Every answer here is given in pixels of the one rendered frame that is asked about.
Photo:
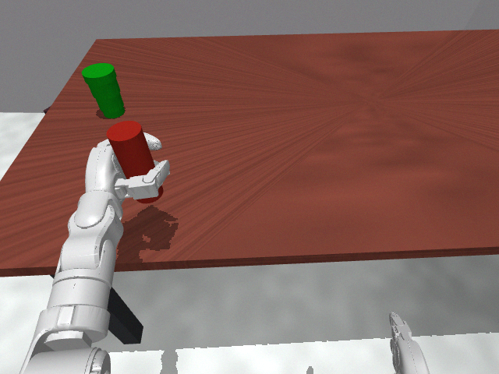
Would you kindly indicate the left robot arm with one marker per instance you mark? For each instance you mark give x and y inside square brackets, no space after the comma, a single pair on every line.
[77,315]

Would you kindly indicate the right robot hand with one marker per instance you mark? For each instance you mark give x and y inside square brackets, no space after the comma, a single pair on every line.
[407,354]

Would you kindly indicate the table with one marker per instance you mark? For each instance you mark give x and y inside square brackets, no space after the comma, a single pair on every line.
[283,149]

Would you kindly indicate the left robot hand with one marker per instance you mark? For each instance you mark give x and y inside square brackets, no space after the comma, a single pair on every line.
[104,173]

